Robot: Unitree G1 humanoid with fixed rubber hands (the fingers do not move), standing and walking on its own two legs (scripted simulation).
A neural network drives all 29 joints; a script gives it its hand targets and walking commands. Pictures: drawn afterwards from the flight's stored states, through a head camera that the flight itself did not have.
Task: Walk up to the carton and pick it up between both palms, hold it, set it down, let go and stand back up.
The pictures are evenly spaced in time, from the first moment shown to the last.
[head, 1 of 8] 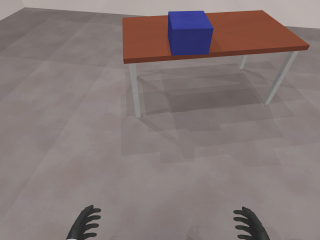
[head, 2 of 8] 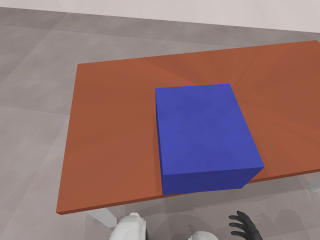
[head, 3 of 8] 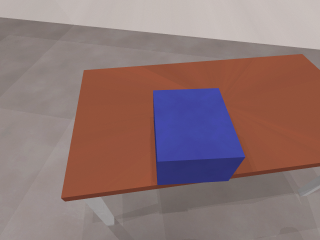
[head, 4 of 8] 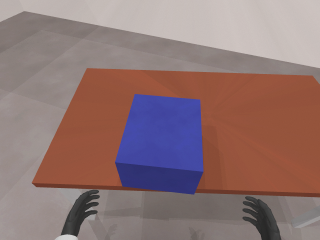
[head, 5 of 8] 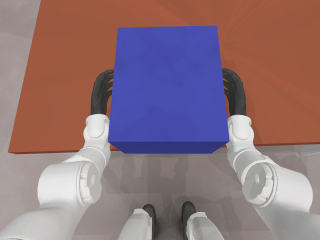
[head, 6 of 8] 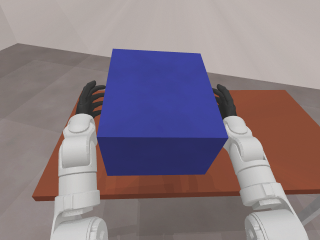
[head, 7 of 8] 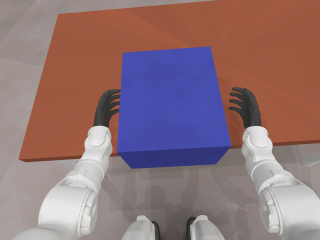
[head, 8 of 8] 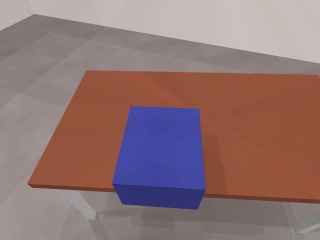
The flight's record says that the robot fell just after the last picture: no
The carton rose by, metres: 0.27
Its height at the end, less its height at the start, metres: +0.00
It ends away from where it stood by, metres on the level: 0.05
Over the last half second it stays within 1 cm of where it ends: yes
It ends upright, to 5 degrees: yes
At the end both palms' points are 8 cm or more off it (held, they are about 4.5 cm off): yes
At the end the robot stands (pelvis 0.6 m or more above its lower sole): yes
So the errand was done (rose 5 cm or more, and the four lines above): yes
